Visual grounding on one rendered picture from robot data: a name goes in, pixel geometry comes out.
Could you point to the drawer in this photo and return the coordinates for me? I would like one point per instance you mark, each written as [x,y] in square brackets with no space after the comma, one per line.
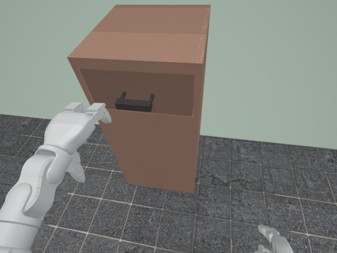
[173,92]

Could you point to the cabinet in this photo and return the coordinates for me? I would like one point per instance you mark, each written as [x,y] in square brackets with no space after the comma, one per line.
[153,150]

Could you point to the robot left forearm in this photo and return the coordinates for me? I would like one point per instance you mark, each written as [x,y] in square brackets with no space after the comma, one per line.
[30,199]

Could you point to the robot right hand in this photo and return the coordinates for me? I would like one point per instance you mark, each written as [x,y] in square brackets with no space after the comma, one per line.
[279,244]

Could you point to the robot left hand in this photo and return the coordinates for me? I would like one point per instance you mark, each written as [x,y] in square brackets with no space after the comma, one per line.
[71,128]

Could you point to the handle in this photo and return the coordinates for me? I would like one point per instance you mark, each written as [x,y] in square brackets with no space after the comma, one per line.
[134,105]

